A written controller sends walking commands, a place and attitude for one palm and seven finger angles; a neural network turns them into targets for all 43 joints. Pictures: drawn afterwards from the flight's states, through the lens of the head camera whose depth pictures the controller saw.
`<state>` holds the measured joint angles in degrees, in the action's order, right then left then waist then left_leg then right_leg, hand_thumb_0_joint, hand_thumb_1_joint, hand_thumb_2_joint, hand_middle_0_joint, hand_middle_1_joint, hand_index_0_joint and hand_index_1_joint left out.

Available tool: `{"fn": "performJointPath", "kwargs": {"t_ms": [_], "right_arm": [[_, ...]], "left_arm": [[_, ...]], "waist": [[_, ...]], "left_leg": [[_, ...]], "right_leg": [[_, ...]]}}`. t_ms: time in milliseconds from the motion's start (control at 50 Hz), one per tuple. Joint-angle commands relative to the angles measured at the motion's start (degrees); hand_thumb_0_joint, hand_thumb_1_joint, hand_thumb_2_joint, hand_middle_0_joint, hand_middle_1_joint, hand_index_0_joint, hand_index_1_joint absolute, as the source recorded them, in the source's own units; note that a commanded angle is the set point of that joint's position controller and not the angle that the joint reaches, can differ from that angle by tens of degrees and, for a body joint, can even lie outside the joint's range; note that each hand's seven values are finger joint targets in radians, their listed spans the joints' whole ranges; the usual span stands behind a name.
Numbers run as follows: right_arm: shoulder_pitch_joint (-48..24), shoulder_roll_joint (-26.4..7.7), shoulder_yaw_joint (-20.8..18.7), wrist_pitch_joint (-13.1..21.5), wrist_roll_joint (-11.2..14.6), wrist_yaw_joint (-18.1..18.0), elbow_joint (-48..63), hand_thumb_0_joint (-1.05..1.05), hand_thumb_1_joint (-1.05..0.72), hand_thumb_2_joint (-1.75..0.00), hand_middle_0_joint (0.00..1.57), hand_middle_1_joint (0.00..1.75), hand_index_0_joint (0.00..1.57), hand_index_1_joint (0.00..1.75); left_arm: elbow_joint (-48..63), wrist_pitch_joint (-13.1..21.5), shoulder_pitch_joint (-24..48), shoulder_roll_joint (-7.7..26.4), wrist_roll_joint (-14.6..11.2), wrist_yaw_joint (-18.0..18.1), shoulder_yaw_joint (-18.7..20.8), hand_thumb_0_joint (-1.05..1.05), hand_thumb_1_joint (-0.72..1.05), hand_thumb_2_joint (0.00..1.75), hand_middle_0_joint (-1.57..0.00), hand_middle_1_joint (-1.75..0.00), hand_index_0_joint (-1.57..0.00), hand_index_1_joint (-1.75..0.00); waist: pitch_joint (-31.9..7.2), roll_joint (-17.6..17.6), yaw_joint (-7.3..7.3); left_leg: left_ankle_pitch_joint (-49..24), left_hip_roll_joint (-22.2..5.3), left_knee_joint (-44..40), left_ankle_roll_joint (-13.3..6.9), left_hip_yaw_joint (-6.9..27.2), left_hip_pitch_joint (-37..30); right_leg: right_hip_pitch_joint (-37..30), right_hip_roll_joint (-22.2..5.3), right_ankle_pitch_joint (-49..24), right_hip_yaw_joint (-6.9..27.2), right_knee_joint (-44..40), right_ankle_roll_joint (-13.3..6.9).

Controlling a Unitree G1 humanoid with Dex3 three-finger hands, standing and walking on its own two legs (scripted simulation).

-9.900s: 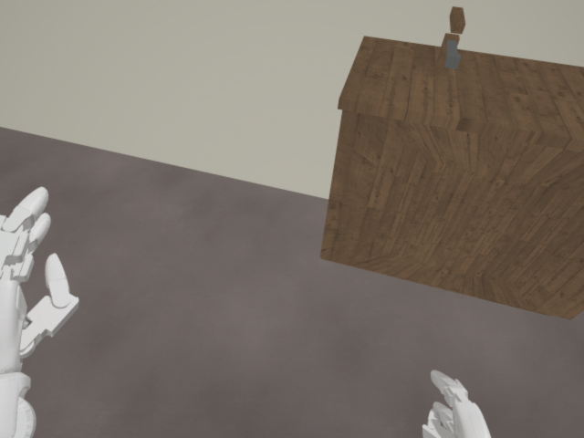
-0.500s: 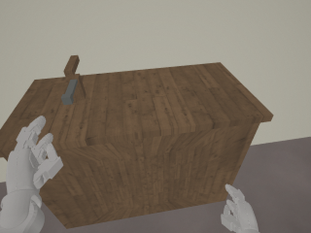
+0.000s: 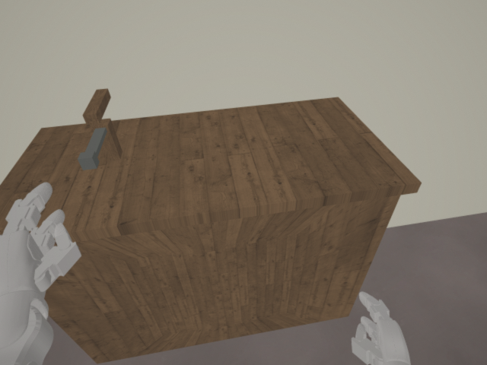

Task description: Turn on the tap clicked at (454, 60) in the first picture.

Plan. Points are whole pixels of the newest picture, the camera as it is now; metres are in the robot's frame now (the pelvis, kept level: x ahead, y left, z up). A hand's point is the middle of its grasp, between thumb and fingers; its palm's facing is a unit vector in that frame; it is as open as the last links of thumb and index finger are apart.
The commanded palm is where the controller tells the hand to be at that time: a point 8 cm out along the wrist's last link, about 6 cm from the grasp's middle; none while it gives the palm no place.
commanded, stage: reach beside the lever's end, fingers flat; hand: left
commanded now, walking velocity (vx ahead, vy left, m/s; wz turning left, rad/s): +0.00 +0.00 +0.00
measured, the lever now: (88, 160) +0.43 +0.40 +0.13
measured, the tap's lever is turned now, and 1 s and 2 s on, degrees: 0 0 0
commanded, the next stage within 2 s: push the lever round in 2.00 s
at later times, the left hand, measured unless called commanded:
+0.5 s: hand (65, 226) +0.24 +0.31 +0.16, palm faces +0.55 -0.83 -0.07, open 7.5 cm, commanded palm +0.20 +0.35 +0.16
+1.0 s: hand (63, 200) +0.31 +0.37 +0.13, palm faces +0.56 -0.82 -0.06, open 7.6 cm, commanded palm +0.26 +0.40 +0.14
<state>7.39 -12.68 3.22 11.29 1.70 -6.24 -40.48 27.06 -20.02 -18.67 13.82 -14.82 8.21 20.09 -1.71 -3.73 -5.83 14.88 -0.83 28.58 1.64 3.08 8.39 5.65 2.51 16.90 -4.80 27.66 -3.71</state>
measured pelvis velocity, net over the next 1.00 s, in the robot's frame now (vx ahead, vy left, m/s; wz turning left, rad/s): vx -0.01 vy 0.03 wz -0.02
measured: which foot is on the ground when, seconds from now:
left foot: down 0.00-1.00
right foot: down 0.00-1.00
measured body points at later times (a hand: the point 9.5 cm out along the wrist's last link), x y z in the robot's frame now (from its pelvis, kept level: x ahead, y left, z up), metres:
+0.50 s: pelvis -0.01 +0.01 +0.00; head -0.04 -0.01 +0.45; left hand +0.20 +0.35 +0.16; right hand +0.18 -0.21 -0.08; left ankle +0.01 +0.14 -0.74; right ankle -0.01 -0.07 -0.74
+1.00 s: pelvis -0.01 +0.03 +0.00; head -0.01 +0.03 +0.45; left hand +0.27 +0.41 +0.14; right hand +0.16 -0.21 -0.09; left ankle +0.01 +0.14 -0.74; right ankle -0.01 -0.07 -0.74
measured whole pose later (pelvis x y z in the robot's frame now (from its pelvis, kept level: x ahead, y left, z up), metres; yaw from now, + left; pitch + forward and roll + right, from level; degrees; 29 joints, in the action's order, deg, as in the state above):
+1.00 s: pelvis -0.01 +0.03 +0.00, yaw -1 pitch +0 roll -1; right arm 11.7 -14.0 1.8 10.8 2.2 -8.0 -41.7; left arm -14.8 -9.8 10.0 23.1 -11.5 3.2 29.5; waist -1.5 -1.4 -2.0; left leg 14.4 0.7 30.1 -0.8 1.0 15.6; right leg 12.8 0.9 15.4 -2.9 28.3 -1.3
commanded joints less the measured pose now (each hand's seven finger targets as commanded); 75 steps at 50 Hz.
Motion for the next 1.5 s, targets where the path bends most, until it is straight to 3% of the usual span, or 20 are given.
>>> {"fn": "performJointPath", "kwargs": {"t_ms": [0, 120, 160, 260, 400, 460, 640, 720, 860, 880, 980, 1060, 1120, 1180, 1220, 1280, 1340, 1400, 1440, 1480], "right_arm": [[-9.85, -5.0, -1.88, 3.9, 0.56, -1.13, 9.32, 0.0, -0.9, -0.9, 0.2, 0.3, 0.2, 0.3], [-8.93, -5.72, -2.36, 4.86, 0.72, -2.0, 8.59, 0.0, -0.9, -0.9, 0.2, 0.3, 0.2, 0.3], [-8.67, -6.0, -2.71, 4.59, 0.84, -2.19, 8.25, 0.0, -0.9, -0.9, 0.2, 0.3, 0.2, 0.3], [-8.61, -6.04, -2.81, 4.97, 0.87, -2.07, 8.62, 0.0, -0.9, -0.9, 0.2, 0.3, 0.2, 0.3], [-7.93, -6.57, -3.0, 4.87, 0.81, -2.65, 7.94, 0.0, -0.9, -0.9, 0.2, 0.3, 0.2, 0.3], [-7.81, -6.74, -2.98, 4.6, 0.74, -2.79, 7.96, 0.0, -0.9, -0.9, 0.2, 0.3, 0.2, 0.3], [-5.81, -7.61, -3.13, 3.71, 0.7, -3.47, 6.93, 0.0, -0.9, -0.9, 0.2, 0.3, 0.2, 0.3], [-4.94, -7.89, -3.2, 3.56, 0.71, -3.3, 7.12, 0.0, -0.9, -0.9, 0.2, 0.3, 0.2, 0.3], [-2.4, -9.04, -3.83, 2.64, 0.69, -2.93, 6.73, 0.0, -0.9, -0.9, 0.2, 0.3, 0.2, 0.3], [-1.87, -9.21, -4.02, 2.44, 0.77, -2.88, 6.65, 0.0, -0.9, -0.9, 0.2, 0.3, 0.2, 0.3], [-0.32, -9.36, -4.16, 2.13, 0.68, -2.4, 6.95, 0.0, -0.9, -0.9, 0.2, 0.3, 0.2, 0.3], [1.87, -10.02, -4.67, 1.52, 0.57, -2.42, 6.3, 0.0, -0.9, -0.9, 0.2, 0.3, 0.2, 0.3], [2.86, -10.36, -4.78, 1.42, 0.74, -2.47, 5.8, 0.0, -0.9, -0.9, 0.2, 0.3, 0.2, 0.3], [4.43, -10.97, -5.04, 0.74, 0.67, -2.49, 5.6, 0.0, -0.9, -0.9, 0.2, 0.3, 0.2, 0.3], [5.15, -10.72, -5.16, 0.5, 0.65, -2.28, 5.81, 0.0, -0.9, -0.9, 0.2, 0.3, 0.2, 0.3], [6.8, -11.11, -5.28, -0.1, 0.46, -2.1, 5.44, 0.0, -0.9, -0.9, 0.2, 0.3, 0.2, 0.3], [8.23, -11.4, -5.39, -0.59, 0.52, -1.91, 5.21, 0.0, -0.9, -0.9, 0.2, 0.3, 0.2, 0.3], [9.34, -11.8, -5.54, -1.11, 0.5, -1.84, 5.1, 0.0, -0.9, -0.9, 0.2, 0.3, 0.2, 0.3], [10.23, -11.77, -5.66, -1.25, 0.37, -1.68, 5.15, 0.0, -0.9, -0.9, 0.2, 0.3, 0.2, 0.3], [11.64, -12.41, -5.99, -1.77, 0.13, -1.48, 4.82, 0.0, -0.9, -0.9, 0.2, 0.3, 0.2, 0.3]], "left_arm": [[10.48, 5.83, 14.17, 11.11, 0.36, -0.39, 5.77, 0.0, 0.9, 0.9, -0.2, -0.3, -0.2, -0.3], [4.4, 7.35, 17.37, 13.05, -0.35, -1.87, 7.28, 0.0, 0.9, 0.9, -0.2, -0.3, -0.2, -0.3], [1.84, 7.12, 17.4, 14.98, -0.52, -1.89, 9.7, 0.0, 0.9, 0.9, -0.2, -0.3, -0.2, -0.3], [1.12, 8.05, 19.72, 14.41, -0.37, -1.32, 8.88, 0.0, 0.9, 0.9, -0.2, -0.29, -0.2, -0.29], [-4.43, 9.17, 25.2, 16.32, 0.67, -1.03, 9.43, 0.0, 0.9, 0.9, -0.19, -0.27, -0.19, -0.27], [-5.48, 9.65, 28.82, 16.44, 1.13, -1.18, 8.67, 0.0, 0.9, 0.9, -0.19, -0.27, -0.19, -0.27], [-16.94, 10.79, 37.28, 20.68, 2.12, -2.53, 10.65, 0.0, 0.9, 0.9, -0.18, -0.24, -0.18, -0.24], [-18.84, 12.19, 40.98, 21.11, 2.69, -3.12, 9.99, 0.0, 0.9, 0.9, -0.18, -0.23, -0.18, -0.23], [-26.85, 13.9, 44.16, 24.89, 3.16, -4.54, 12.62, 0.0, 0.9, 0.9, -0.17, -0.21, -0.17, -0.21], [-28.45, 14.03, 43.27, 26.66, 3.07, -4.71, 14.38, 0.0, 0.9, 0.9, -0.17, -0.21, -0.17, -0.21], [-28.64, 16.42, 48.75, 26.29, 4.33, -5.08, 12.28, 0.0, 0.9, 0.9, -0.17, -0.2, -0.17, -0.2], [-34.33, 18.07, 49.71, 28.6, 4.56, -5.76, 14.01, 0.0, 0.9, 0.9, -0.16, -0.19, -0.16, -0.19], [-37.33, 18.8, 53.84, 28.79, 4.66, -6.56, 12.9, 0.0, 0.9, 0.9, -0.16, -0.18, -0.16, -0.18], [-41.5, 19.31, 54.18, 32.53, 5.11, -6.96, 15.6, 0.0, 0.9, 0.9, -0.16, -0.17, -0.16, -0.17], [-42.35, 20.15, 55.99, 33.07, 5.56, -7.37, 15.53, 0.0, 0.9, 0.9, -0.16, -0.17, -0.16, -0.17], [-45.23, 21.72, 58.13, 35.28, 6.17, -7.62, 16.45, 0.0, 0.9, 0.9, -0.15, -0.16, -0.15, -0.16], [-50.1, 22.91, 59.87, 35.64, 6.46, -8.3, 16.07, 0.0, 0.9, 0.9, -0.15, -0.15, -0.15, -0.15], [-52.22, 24.5, 63.51, 38.7, 7.19, -8.98, 16.97, 0.0, 0.9, 0.9, -0.15, -0.15, -0.15, -0.15], [-53.12, 25.68, 64.36, 37.75, 7.33, -9.47, 15.82, 0.0, 0.9, 0.9, -0.15, -0.15, -0.15, -0.15], [-56.01, 26.77, 62.02, 41.67, 7.28, -9.78, 19.63, 0.0, 0.9, 0.9, -0.15, -0.15, -0.15, -0.15]], "waist": [[-2.96, -0.78, 0.64], [-2.4, 2.37, 1.26], [-3.16, 3.66, 0.98], [-4.68, 0.44, 0.82], [-3.59, 2.23, 1.61], [-5.01, -0.06, 1.86], [-5.98, 1.05, 2.86], [-8.09, -1.84, 3.23], [-9.14, 0.8, 3.78], [-9.08, 0.98, 3.21], [-10.99, -4.58, 4.17], [-11.47, -1.08, 5.0], [-10.93, -1.75, 5.9], [-12.4, -0.86, 5.45], [-13.38, -2.23, 5.46], [-14.09, -3.16, 5.81], [-13.21, -1.04, 6.9], [-14.36, -2.78, 7.2], [-15.79, -3.56, 7.3], [-17.12, -1.97, 6.42]], "left_leg": [[-9.54, 2.3, -2.55, -2.87, -2.59, 0.18], [-6.86, 2.15, -2.61, -3.03, -2.33, 1.56], [-6.69, 2.11, -2.47, -3.0, -2.29, 2.48], [-8.0, 2.3, -2.94, -2.95, -2.49, 1.52], [-5.68, 2.13, -3.84, -3.12, -2.26, 2.22], [-5.92, 2.26, -3.89, -2.94, -2.26, 1.64], [-5.54, 1.94, -4.26, -2.93, -1.84, 2.4], [-7.56, 1.75, -4.04, -2.74, -1.66, 1.35], [-10.0, 1.44, -3.05, -2.78, -1.32, 2.57], [-10.01, 1.33, -2.83, -2.83, -1.42, 3.22], [-12.43, 1.18, -1.97, -2.32, -0.9, 1.91], [-12.53, 0.98, -1.2, -2.5, -0.53, 3.24], [-10.54, 0.9, -1.09, -2.48, -0.12, 3.48], [-10.96, 0.97, -0.4, -2.7, -0.23, 4.88], [-12.36, 1.01, -0.12, -2.55, -0.24, 4.92], [-13.14, 0.95, 1.0, -2.63, -0.34, 5.52], [-12.08, 0.84, 1.56, -2.9, -0.26, 6.95], [-11.13, 0.82, 2.05, -2.98, -0.22, 7.54], [-12.71, 0.78, 2.59, -2.92, -0.17, 6.55], [-14.5, 0.88, 3.67, -3.19, -0.46, 7.71]], "right_leg": [[2.03, -2.75, -12.92, 4.56, -6.22, 3.91], [3.06, -3.12, -9.54, 5.63, -7.01, 4.42], [2.55, -3.24, -9.12, 5.8, -6.93, 4.52], [2.97, -2.63, -9.66, 4.61, -5.8, 3.74], [4.46, -2.13, -5.14, 4.07, -6.26, 3.41], [4.53, -2.05, -5.4, 3.88, -5.85, 3.03], [5.01, -1.72, -5.32, 3.23, -5.54, 2.75], [4.95, -1.68, -7.81, 3.05, -4.62, 2.38], [5.85, -1.52, -10.82, 2.62, -3.24, 2.35], [5.53, -1.49, -10.79, 2.68, -3.29, 2.33], [6.69, -1.23, -12.2, 2.64, -2.0, 1.81], [7.75, -1.0, -12.49, 2.37, -1.07, 2.04], [9.5, -1.04, -10.86, 2.57, -1.17, 2.09], [8.94, -1.02, -11.38, 2.62, -0.71, 2.08], [8.62, -1.03, -12.54, 2.68, -0.27, 2.06], [9.28, -0.82, -13.26, 2.85, 0.33, 2.07], [10.87, -0.77, -12.91, 2.89, 0.76, 2.38], [11.47, -0.81, -12.0, 3.25, 1.08, 2.37], [11.61, -0.62, -13.1, 3.33, 1.53, 2.28], [10.43, -0.46, -15.03, 3.45, 2.19, 2.35]]}}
